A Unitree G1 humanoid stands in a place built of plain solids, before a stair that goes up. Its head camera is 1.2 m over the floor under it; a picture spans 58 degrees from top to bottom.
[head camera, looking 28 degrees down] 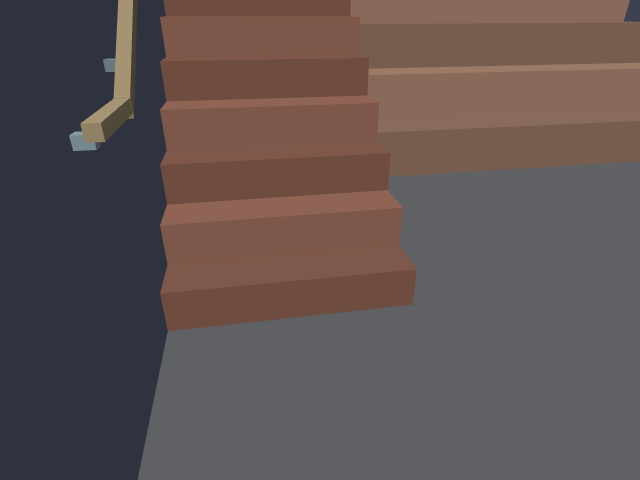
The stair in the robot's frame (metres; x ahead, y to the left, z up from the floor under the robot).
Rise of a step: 0.20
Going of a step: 0.23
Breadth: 1.09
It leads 10 degrees to the left of straight ahead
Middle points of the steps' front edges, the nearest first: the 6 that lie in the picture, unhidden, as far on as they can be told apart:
1.53 0.11 0.19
1.75 0.15 0.39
1.98 0.19 0.58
2.21 0.23 0.78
2.43 0.27 0.97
2.66 0.31 1.17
